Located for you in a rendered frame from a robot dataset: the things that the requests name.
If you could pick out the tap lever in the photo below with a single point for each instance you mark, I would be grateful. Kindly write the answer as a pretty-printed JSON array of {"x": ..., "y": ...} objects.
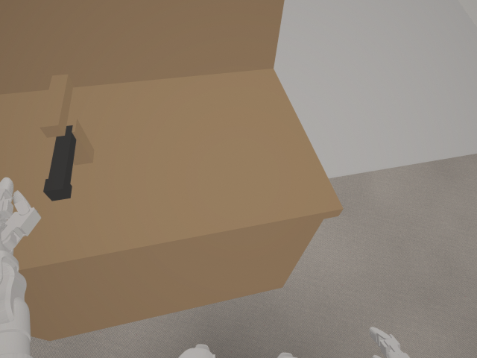
[{"x": 57, "y": 186}]

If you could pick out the left robot hand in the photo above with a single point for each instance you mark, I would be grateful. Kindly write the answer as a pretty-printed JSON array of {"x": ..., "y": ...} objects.
[{"x": 13, "y": 226}]

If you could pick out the counter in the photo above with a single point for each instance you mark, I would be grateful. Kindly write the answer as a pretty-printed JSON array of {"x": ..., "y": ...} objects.
[{"x": 193, "y": 180}]

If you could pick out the left robot shin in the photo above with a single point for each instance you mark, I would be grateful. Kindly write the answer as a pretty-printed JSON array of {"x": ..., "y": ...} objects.
[{"x": 202, "y": 346}]

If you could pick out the left robot forearm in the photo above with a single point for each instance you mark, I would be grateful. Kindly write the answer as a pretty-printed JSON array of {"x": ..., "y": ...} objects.
[{"x": 15, "y": 327}]

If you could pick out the right robot hand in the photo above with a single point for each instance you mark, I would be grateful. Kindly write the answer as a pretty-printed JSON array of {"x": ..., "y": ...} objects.
[{"x": 388, "y": 344}]

